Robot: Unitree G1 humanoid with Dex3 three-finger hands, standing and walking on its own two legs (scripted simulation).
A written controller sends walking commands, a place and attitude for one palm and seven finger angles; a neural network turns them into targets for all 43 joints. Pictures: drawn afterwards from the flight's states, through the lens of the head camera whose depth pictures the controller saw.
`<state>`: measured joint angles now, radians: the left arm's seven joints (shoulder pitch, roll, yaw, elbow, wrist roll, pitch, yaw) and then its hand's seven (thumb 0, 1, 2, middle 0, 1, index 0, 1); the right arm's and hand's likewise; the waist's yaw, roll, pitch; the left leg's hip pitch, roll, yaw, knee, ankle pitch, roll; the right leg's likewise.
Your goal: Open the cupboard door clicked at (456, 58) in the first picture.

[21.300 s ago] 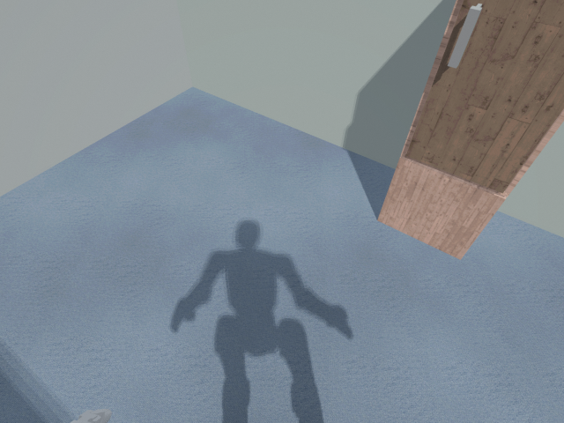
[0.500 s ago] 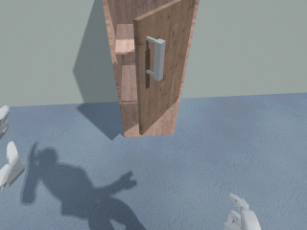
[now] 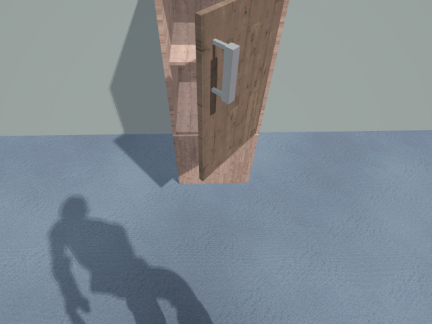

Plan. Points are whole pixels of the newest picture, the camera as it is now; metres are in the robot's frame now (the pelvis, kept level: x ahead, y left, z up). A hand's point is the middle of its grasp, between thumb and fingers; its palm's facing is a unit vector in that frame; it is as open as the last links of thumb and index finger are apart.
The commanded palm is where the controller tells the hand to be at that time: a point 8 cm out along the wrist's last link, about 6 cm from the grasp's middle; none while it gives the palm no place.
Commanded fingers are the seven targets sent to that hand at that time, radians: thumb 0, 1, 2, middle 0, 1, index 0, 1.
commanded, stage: let the arm hang, fingers relaxed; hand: left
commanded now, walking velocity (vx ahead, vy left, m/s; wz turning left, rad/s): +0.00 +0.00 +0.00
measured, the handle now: (222, 72) +0.65 +0.03 +0.11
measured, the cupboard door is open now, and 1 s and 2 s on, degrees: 46 46 46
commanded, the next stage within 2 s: look to check the result in 0.66 s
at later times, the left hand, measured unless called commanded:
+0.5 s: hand out of the picture +0.01 +0.14 -0.18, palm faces +0.04 -0.99 -0.17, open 7.3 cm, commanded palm none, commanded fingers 0.00 0.90 0.90 -0.20 -0.30 -0.20 -0.30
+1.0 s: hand out of the picture +0.01 +0.14 -0.17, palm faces +0.05 -0.98 -0.19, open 7.4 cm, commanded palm none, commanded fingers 0.00 0.90 0.90 -0.20 -0.30 -0.20 -0.30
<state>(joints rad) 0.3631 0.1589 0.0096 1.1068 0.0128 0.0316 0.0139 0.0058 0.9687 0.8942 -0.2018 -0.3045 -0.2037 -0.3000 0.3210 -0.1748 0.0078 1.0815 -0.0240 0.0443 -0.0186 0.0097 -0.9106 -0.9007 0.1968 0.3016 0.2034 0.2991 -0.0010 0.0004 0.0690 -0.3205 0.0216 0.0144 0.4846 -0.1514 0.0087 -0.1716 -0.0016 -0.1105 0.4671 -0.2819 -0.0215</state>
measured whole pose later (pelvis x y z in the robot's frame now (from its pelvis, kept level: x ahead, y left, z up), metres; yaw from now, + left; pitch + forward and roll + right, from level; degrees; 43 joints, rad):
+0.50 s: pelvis +0.02 -0.01 +0.00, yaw -1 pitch -2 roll +0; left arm 0.30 0.09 0.02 1.14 0.02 0.00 0.04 0.01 0.92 0.90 -0.20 -0.30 -0.20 -0.30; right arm 0.31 -0.10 0.00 1.14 -0.02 0.02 -0.03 0.01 -0.92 -0.90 0.20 0.30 0.20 0.30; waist -0.01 0.02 0.03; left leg -0.26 0.02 0.03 0.47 -0.17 0.00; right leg -0.13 0.00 -0.10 0.47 -0.31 -0.03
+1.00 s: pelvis +0.04 -0.02 +0.00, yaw -1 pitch -2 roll +0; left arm 0.31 0.11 0.02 1.16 0.01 -0.01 0.04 0.00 0.91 0.90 -0.19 -0.30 -0.20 -0.30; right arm 0.26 -0.14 0.00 1.15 -0.02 0.01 -0.04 0.01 -0.92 -0.90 0.20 0.30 0.20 0.30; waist 0.00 0.01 0.06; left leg -0.21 0.03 0.03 0.42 -0.18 -0.02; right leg -0.06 0.01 -0.10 0.40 -0.31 -0.04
